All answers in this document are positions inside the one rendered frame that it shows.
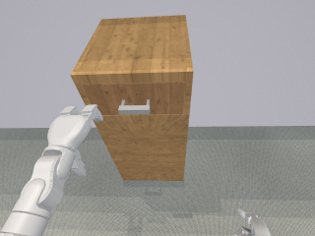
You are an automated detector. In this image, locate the cabinet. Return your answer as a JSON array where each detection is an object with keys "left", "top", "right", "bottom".
[{"left": 70, "top": 15, "right": 194, "bottom": 181}]

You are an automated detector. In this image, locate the drawer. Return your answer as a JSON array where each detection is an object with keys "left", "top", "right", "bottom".
[{"left": 82, "top": 82, "right": 185, "bottom": 115}]

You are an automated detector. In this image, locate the right robot hand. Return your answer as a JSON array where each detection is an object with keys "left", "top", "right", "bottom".
[{"left": 234, "top": 207, "right": 272, "bottom": 236}]

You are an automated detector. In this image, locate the left robot hand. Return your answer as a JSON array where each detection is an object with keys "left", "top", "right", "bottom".
[{"left": 47, "top": 104, "right": 103, "bottom": 177}]

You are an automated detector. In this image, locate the left robot forearm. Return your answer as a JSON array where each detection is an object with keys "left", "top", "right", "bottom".
[{"left": 0, "top": 145, "right": 76, "bottom": 236}]

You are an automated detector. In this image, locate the handle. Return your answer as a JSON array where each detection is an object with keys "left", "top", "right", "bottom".
[{"left": 118, "top": 99, "right": 151, "bottom": 115}]

